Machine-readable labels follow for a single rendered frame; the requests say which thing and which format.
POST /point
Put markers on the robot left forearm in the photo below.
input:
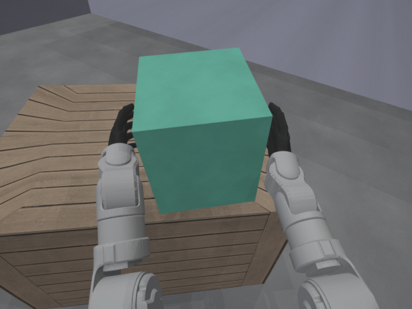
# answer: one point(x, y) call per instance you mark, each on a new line
point(122, 242)

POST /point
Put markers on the pedestal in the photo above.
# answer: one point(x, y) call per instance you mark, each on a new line
point(48, 213)

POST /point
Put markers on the carton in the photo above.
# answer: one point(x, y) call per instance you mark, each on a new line
point(201, 127)

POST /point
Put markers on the robot right upper arm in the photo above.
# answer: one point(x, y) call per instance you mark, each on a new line
point(339, 291)

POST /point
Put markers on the robot left upper arm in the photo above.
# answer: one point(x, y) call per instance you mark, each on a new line
point(138, 290)

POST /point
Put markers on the robot left hand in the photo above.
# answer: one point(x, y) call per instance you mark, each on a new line
point(119, 131)

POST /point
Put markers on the robot right forearm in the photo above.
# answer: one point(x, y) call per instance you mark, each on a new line
point(314, 251)

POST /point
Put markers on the robot right hand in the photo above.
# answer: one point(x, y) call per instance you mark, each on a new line
point(279, 138)

